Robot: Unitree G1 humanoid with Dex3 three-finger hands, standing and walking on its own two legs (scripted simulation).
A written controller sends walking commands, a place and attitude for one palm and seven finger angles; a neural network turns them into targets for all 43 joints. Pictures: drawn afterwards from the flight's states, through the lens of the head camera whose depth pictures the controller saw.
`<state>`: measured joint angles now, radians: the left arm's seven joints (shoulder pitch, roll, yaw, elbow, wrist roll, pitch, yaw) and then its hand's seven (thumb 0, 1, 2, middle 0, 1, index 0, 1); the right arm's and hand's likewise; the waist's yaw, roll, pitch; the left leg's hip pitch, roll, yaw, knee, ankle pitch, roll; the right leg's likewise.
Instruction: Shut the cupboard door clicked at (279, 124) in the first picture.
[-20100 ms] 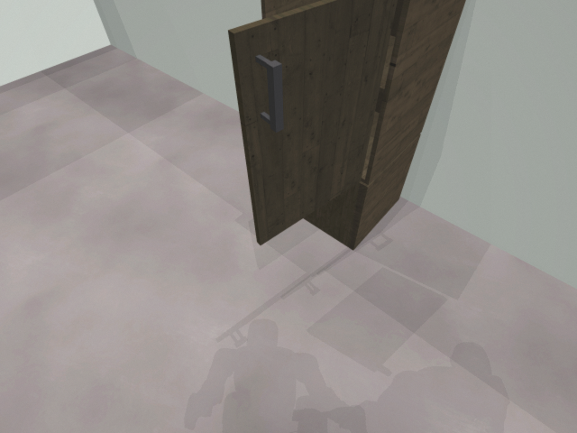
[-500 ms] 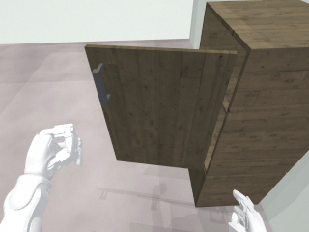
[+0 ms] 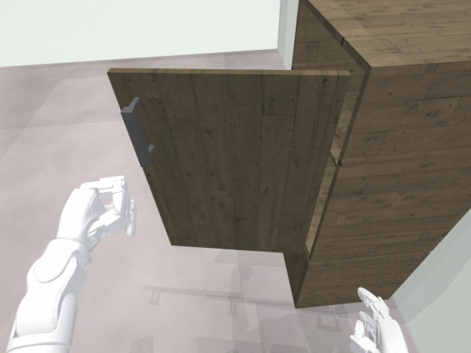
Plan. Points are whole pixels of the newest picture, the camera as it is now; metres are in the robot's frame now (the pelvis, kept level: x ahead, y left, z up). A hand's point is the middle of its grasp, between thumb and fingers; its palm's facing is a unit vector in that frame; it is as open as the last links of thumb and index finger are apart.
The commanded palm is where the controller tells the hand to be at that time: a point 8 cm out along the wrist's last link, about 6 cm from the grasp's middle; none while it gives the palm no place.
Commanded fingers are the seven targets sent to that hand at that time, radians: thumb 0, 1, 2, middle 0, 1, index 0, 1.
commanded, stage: bring the fist close to the handle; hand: left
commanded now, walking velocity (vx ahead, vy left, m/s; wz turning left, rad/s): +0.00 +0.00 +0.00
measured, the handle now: (141, 133) +0.48 +0.23 +0.14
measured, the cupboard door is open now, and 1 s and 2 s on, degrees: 80 80 69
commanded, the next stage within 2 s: push the door shut along its arc in 0.96 s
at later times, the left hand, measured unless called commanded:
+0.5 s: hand (131, 169) +0.36 +0.21 +0.15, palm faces +0.05 -1.00 -0.04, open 3.1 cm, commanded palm +0.34 +0.25 +0.14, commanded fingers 0.00 0.90 0.90 -1.30 -1.50 -1.30 -1.50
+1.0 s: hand (130, 170) +0.37 +0.21 +0.14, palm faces +0.06 -1.00 -0.04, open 3.1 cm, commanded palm +0.34 +0.25 +0.14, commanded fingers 0.00 0.90 0.90 -1.30 -1.50 -1.30 -1.50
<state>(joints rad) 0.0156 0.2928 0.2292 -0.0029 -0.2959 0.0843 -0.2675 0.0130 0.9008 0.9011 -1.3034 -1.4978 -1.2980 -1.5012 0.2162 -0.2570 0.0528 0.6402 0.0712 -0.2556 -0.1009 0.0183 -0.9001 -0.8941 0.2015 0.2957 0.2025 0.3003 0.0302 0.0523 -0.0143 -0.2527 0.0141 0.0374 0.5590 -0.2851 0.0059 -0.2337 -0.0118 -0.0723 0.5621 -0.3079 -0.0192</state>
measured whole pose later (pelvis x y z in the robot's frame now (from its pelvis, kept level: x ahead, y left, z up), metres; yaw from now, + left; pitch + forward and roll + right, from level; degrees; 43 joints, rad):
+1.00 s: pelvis +0.01 +0.00 +0.00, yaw -1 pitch +1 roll +0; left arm -0.30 0.33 0.29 0.36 -0.24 0.00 -0.22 0.01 0.90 0.90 -1.30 -1.50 -1.30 -1.50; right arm 0.25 -0.27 0.02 0.66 0.08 -0.15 -0.08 0.02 -0.90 -0.89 0.20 0.30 0.20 0.30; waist 0.00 0.04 -0.02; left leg -0.26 0.02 0.05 0.54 -0.29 0.01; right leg -0.24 0.00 -0.06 0.53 -0.30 -0.02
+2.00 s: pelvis +0.00 +0.02 -0.01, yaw +0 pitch +9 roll -1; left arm -0.94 0.50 0.26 1.12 -0.19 -0.19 -0.46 0.01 0.90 0.90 -1.31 -1.50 -1.30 -1.50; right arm 0.35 -0.31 0.03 0.72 0.04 -0.13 -0.07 0.01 -0.90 -0.89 0.20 0.30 0.20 0.30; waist -0.12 0.02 -0.03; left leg -0.51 0.01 0.05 0.68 -0.32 0.03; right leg -0.48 -0.02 -0.06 0.65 -0.32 0.00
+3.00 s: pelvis +0.00 +0.01 -0.03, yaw -1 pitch +18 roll -2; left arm -1.35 0.59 0.19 1.37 -0.14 -0.14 -0.52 0.04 1.00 0.99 -1.30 -1.50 -1.30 -1.50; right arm 0.39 -0.32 0.01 0.77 0.00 -0.09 -0.08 0.01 -0.90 -0.89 0.20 0.30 0.20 0.30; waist -0.21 0.03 -0.04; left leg -0.75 0.04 0.03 0.81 -0.37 0.02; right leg -0.71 0.01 -0.07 0.75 -0.36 -0.02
